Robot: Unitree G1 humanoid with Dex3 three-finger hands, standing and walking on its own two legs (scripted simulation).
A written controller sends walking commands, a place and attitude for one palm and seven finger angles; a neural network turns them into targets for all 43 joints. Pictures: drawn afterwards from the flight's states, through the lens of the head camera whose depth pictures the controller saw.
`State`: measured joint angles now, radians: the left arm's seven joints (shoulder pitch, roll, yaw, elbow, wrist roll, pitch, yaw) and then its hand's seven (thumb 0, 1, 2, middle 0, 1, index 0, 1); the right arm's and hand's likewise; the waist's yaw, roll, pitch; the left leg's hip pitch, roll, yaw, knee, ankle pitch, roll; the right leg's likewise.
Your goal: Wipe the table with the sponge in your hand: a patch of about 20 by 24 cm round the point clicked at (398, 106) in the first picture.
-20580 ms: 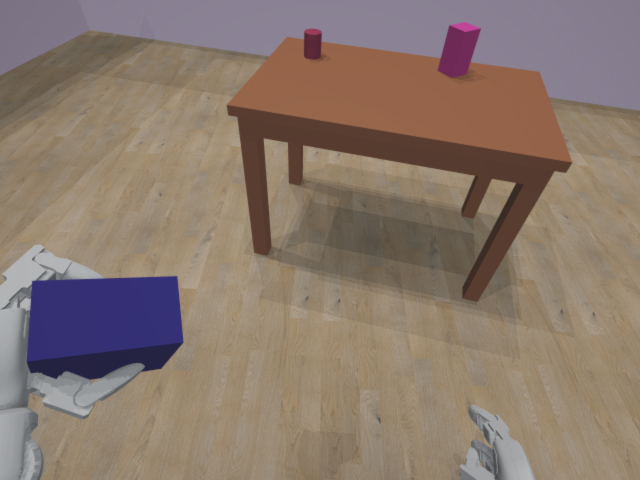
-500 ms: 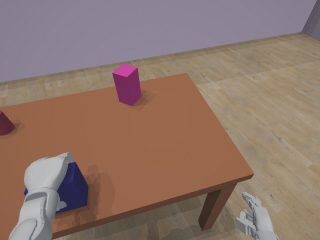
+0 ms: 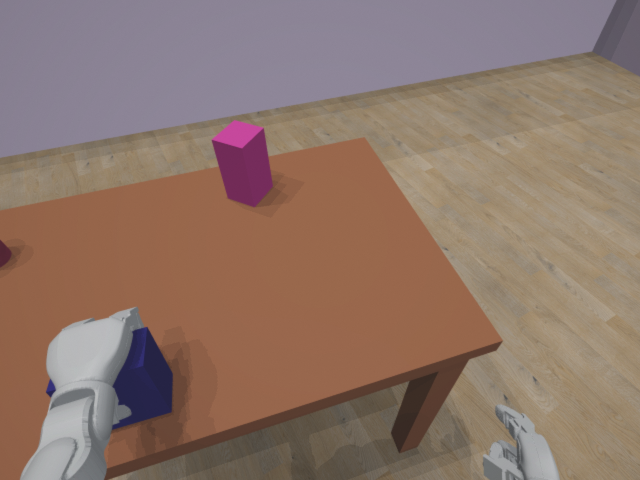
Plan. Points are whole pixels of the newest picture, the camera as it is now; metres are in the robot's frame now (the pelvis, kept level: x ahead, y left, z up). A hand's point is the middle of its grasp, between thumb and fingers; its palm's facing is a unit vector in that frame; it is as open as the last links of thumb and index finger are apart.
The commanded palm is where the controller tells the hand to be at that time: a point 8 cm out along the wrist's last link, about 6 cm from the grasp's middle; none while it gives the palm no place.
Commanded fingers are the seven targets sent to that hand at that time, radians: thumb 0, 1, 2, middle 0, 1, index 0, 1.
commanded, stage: lower the sponge onto the table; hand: left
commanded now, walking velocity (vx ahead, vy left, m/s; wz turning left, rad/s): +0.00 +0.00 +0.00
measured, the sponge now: (122, 389) +0.21 +0.32 -0.05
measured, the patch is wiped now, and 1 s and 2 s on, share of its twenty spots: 0.00 0.05 0.20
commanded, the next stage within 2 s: wipe forward along the first lane in 0.06 s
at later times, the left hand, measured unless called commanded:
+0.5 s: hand (109, 351) +0.25 +0.34 -0.01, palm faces -0.13 -0.03 -0.99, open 10.6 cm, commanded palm +0.23 +0.33 +0.03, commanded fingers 0.00 0.10 1.30 -1.20 -1.60 -1.20 -1.60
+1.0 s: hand (109, 322) +0.29 +0.36 -0.01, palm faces -0.13 +0.02 -0.99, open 10.6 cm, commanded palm +0.28 +0.35 +0.01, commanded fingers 0.00 0.10 1.30 -1.20 -1.60 -1.20 -1.60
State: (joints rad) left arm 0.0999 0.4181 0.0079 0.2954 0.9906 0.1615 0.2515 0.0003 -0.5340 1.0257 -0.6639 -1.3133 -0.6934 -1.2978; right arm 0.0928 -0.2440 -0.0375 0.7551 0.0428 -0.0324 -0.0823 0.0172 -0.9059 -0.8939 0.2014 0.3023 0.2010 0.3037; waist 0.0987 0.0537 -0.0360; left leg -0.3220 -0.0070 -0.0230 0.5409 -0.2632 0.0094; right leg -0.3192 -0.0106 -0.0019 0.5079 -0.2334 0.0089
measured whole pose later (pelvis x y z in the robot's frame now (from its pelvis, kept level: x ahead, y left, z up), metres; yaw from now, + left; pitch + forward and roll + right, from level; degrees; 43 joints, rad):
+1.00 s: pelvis -0.02 +0.00 -0.02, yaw +0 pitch +10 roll -1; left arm -0.28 0.55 0.09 0.74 1.02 0.08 0.27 0.01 -0.54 1.03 -0.67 -1.31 -0.70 -1.30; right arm 0.20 -0.28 -0.04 0.75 0.07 0.03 -0.08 0.01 -0.91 -0.89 0.20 0.30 0.20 0.30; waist 0.03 0.05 -0.11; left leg -0.60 0.00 -0.04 0.71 -0.30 0.00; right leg -0.58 0.00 -0.02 0.67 -0.27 0.00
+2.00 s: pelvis +0.00 +0.02 -0.03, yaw -1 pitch +18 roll -3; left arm -0.61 0.72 0.11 1.03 1.07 0.01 0.23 0.02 -0.54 1.03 -0.68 -1.31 -0.70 -1.30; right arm 0.28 -0.27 -0.04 0.74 0.07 0.09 -0.04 0.01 -0.91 -0.89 0.20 0.30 0.20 0.30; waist -0.04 0.03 -0.14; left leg -0.78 0.01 -0.03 0.82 -0.36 0.03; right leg -0.74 0.01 -0.01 0.71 -0.29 0.02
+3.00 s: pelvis +0.02 +0.00 -0.01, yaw -1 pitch +13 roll -2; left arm -0.47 0.47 -0.01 0.86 1.02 0.21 0.32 0.02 -0.53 1.03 -0.66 -1.32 -0.68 -1.31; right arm 0.23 -0.27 -0.05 0.75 0.07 0.12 -0.02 0.01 -0.91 -0.89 0.20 0.30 0.20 0.30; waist -0.01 0.04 -0.15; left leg -0.57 0.01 -0.03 0.67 -0.34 0.01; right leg -0.54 0.01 0.00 0.60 -0.28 0.01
